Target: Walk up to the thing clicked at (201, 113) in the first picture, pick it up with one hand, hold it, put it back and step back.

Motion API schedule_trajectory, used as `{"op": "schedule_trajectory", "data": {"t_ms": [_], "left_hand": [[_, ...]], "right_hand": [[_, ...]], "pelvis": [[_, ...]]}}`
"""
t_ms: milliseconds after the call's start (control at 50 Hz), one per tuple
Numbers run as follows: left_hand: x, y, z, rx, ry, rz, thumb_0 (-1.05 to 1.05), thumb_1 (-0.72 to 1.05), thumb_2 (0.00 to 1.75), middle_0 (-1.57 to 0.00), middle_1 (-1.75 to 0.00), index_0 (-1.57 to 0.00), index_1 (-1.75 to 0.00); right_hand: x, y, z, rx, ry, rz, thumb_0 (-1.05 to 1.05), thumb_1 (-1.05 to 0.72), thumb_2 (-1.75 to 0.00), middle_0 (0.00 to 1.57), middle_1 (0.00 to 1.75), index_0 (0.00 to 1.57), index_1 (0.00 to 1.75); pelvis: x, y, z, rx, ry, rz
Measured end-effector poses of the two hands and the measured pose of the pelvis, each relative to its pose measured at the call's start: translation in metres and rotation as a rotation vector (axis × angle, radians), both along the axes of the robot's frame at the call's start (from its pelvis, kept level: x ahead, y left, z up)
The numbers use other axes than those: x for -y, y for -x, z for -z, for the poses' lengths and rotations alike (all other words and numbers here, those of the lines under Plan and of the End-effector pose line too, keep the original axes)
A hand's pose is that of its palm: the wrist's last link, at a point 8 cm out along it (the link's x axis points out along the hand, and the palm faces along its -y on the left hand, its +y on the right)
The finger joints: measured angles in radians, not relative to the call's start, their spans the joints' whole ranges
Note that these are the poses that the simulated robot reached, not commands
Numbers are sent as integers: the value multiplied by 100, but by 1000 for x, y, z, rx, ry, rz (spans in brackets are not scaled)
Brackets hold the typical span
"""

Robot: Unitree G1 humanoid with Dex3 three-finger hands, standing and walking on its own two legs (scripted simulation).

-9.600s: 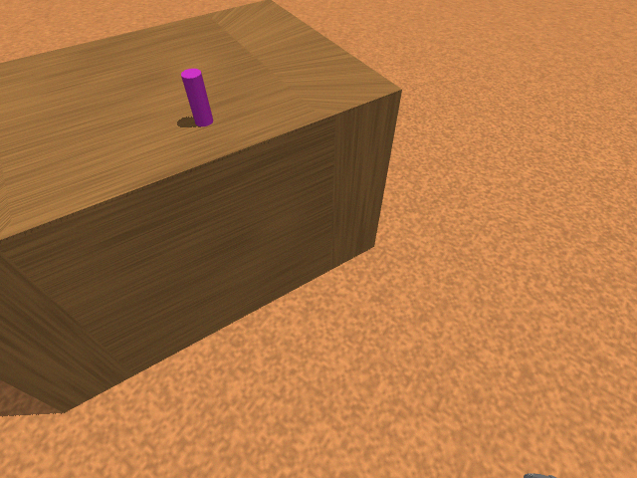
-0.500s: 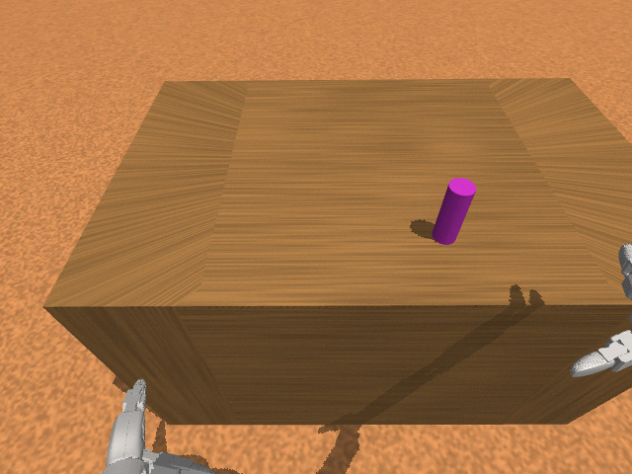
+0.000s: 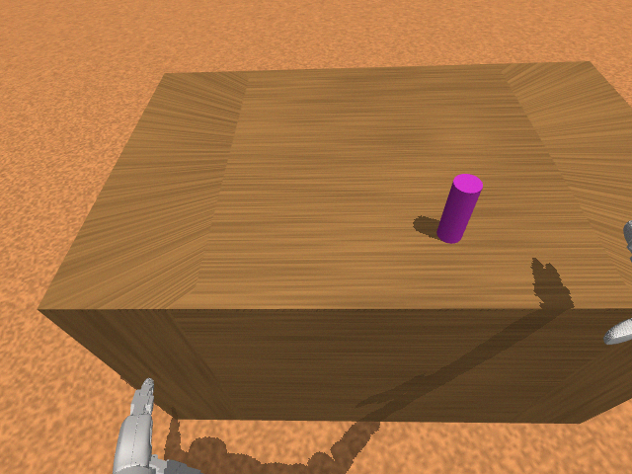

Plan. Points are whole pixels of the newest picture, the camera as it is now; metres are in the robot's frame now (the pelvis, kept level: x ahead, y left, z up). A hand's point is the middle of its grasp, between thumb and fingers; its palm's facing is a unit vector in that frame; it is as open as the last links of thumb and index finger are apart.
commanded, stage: go down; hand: right
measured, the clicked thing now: (457, 210) +0.50 -0.21 +0.00
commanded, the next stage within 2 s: approach in 2.00 s
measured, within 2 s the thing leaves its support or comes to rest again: neither
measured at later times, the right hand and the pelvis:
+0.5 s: hand out of the picture +0.35 -0.36 +0.11, palm faces +0.14 +0.99 +0.01, open 17.6 cm; pelvis -0.01 +0.00 -0.01, yaw +0 degrees
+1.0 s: hand out of the picture +0.39 -0.39 +0.11, palm faces +0.16 +0.99 +0.01, open 17.7 cm; pelvis -0.01 -0.01 -0.03, yaw +1 degrees
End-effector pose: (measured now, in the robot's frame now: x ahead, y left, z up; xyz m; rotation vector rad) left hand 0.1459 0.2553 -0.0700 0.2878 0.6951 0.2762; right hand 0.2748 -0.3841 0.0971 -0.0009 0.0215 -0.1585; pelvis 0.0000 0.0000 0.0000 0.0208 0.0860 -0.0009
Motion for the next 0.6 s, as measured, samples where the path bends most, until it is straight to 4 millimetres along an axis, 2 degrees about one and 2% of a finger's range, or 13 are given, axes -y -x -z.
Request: {"op": "schedule_trajectory", "data": {"t_ms": [140, 340, 600], "left_hand": [[2, -2, 0, 14, -2, 22, -1, -53, 5, -6, -6, -7, -6], [-18, 14, -2, 2, -62, -12, -1, -52, 5, -6, -6, -7, -5], [-15, 27, -3, 8, -90, 3, -1, -52, 4, -6, -6, -7, -4]], "right_hand": [[8, -4, -7, 9, 10, -3, -1, 53, -7, 3, 6, 3, 6], [18, -32, -20, 25, -3, -18, -1, 55, -7, 2, 6, 3, 7], [34, -59, -12, -4, -24, 12, -1, 59, -6, 2, 6, 3, 7]], "pelvis": [[-3, 0, 2, -9, -3, 10], [-5, 9, 8, -45, -4, 6], [-3, 13, 18, -103, -15, -5]]}}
